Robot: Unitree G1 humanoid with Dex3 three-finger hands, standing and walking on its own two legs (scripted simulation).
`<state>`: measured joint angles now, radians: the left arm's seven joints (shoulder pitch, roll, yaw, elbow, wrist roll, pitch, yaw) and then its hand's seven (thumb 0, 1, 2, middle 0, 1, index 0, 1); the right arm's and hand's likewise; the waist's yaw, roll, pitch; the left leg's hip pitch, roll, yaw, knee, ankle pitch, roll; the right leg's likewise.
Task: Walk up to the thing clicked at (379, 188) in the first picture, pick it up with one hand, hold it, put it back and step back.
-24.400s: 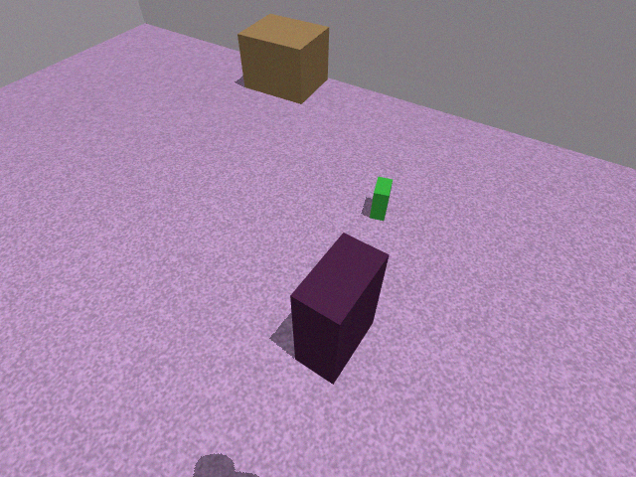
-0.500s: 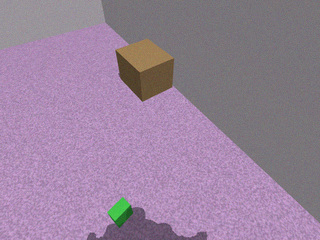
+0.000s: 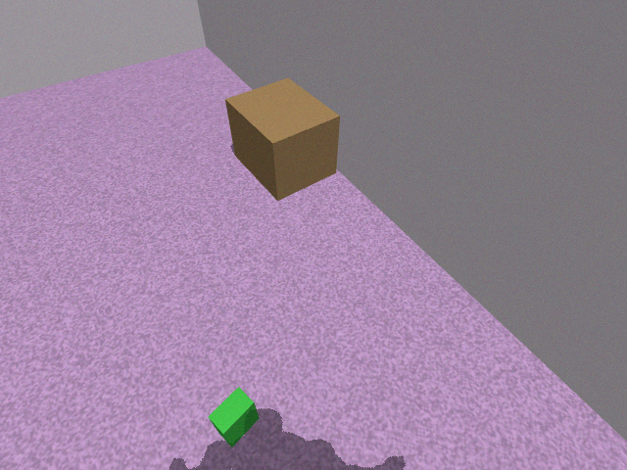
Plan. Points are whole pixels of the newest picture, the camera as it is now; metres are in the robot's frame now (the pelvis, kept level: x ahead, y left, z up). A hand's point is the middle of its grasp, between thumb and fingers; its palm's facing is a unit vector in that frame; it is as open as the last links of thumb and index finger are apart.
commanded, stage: go down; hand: left
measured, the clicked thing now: (235, 417) +0.39 +0.22 -0.71
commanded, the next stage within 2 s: none
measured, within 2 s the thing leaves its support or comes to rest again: neither
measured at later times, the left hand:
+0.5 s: hand out of the picture +0.13 +0.28 -0.18, palm faces +0.04 -0.94 -0.35, open 15.6 cm
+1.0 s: hand out of the picture +0.13 +0.29 -0.20, palm faces +0.09 -0.94 -0.33, open 17.2 cm
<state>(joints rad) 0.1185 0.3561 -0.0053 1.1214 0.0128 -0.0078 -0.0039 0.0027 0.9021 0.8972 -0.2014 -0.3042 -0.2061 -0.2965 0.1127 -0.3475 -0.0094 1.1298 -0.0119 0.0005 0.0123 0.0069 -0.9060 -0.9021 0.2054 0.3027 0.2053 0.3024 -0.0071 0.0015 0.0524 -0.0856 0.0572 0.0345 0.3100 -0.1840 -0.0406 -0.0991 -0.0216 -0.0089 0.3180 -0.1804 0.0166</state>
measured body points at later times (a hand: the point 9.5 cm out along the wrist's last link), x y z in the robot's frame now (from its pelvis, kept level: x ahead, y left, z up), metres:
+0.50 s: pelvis -0.01 +0.01 -0.04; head +0.05 +0.02 +0.41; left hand +0.13 +0.33 -0.15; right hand +0.11 -0.24 -0.15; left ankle -0.01 +0.14 -0.75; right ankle +0.00 -0.13 -0.75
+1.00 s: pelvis -0.01 +0.01 -0.09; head +0.08 +0.04 +0.35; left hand +0.13 +0.34 -0.18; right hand +0.17 -0.23 -0.17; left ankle -0.01 +0.14 -0.75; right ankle +0.00 -0.13 -0.75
